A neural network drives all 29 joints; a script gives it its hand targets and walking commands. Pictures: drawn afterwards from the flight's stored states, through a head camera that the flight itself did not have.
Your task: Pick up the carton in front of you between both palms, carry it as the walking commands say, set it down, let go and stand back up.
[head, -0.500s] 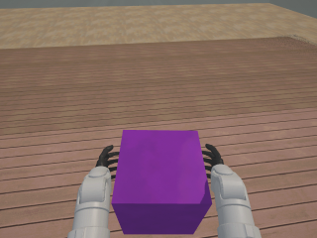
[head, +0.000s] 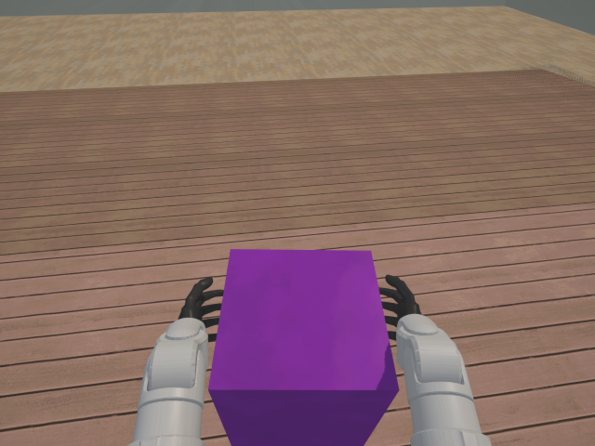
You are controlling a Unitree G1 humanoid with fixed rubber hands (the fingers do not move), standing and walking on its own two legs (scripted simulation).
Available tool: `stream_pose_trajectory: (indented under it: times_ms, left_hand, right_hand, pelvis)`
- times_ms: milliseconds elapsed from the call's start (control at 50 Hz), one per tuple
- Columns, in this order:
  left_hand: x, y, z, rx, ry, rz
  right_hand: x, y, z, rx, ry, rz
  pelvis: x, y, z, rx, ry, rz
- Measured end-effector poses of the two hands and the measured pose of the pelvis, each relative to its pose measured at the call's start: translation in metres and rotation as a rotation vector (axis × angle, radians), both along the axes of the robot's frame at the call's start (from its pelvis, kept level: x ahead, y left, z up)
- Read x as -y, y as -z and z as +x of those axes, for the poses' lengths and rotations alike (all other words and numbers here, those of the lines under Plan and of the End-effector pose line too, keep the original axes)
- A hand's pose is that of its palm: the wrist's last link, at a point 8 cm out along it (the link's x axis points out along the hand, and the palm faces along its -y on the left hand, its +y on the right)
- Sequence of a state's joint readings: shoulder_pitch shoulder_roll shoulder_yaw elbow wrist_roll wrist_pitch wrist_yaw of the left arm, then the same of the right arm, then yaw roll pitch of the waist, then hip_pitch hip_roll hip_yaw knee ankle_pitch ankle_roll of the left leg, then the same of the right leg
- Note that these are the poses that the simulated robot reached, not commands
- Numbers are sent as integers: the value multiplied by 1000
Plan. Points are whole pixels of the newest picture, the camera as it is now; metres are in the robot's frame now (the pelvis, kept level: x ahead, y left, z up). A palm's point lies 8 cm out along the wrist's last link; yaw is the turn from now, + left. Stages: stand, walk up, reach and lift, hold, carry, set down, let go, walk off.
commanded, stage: hold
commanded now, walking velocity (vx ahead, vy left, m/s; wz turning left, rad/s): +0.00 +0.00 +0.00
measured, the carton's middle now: (299, 351) +0.29 +0.00 -0.03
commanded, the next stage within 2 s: carry in 0.48 s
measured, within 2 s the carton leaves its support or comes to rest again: neither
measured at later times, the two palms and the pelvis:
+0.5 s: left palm (191, 330) +0.28 +0.15 +0.04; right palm (408, 326) +0.28 -0.15 +0.04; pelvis +0.00 +0.00 +0.00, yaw +0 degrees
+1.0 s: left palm (197, 259) +0.40 +0.16 +0.06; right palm (381, 248) +0.42 -0.14 +0.06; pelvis +0.14 +0.00 -0.02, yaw +2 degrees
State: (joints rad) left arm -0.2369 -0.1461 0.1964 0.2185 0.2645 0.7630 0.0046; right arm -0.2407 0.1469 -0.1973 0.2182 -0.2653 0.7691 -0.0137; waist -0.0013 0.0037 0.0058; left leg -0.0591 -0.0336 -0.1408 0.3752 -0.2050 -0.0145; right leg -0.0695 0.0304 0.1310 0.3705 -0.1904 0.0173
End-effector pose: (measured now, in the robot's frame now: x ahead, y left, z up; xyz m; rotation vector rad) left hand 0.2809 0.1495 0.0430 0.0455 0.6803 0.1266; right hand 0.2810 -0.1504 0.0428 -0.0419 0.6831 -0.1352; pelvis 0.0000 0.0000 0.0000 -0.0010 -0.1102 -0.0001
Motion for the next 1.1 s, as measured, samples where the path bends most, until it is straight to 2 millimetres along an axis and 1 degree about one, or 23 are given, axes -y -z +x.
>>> stream_pose_trajectory:
  times_ms: [480,560,640,680,740,800,840,920,980,1040,1100]
  left_hand:
    - [0,0,-2,3,-5,-4]
    - [-1,-2,1,14,-10,-7]
    - [-3,-8,12,45,-24,-21]
    - [-5,-12,19,59,-34,-30]
    - [-9,-17,33,59,-43,-41]
    - [-10,-20,53,35,-39,-38]
    - [-7,-22,68,16,-41,-44]
    - [-3,-19,93,-13,-79,-83]
    - [-10,-15,111,-41,-94,-80]
    - [-18,-14,138,-39,-105,-87]
    - [-15,-23,174,-63,-86,-82]
  right_hand:
    - [0,0,-2,4,3,6]
    - [-1,-2,2,15,4,11]
    - [-3,-8,14,47,10,22]
    - [-5,-13,22,61,10,28]
    - [-10,-19,38,60,10,34]
    - [-11,-21,56,36,19,42]
    - [-7,-20,69,17,29,50]
    - [-2,-19,99,-13,27,58]
    - [-10,-20,125,-41,27,76]
    - [-18,-19,153,-40,13,66]
    - [-15,-21,179,-62,36,75]
  pelvis:
    - [0,2,-5,-5,-1,1]
    - [0,4,-1,-64,-5,0]
    - [-2,9,9,-113,-12,-2]
    - [-3,12,18,-130,-15,-4]
    - [-6,17,37,-155,-8,1]
    - [-4,19,60,-177,10,4]
    - [-1,19,76,-190,3,-13]
    - [2,19,108,-214,-42,-15]
    - [-1,16,135,-221,-46,12]
    - [-7,19,164,-207,2,31]
    - [-10,11,193,-213,22,8]
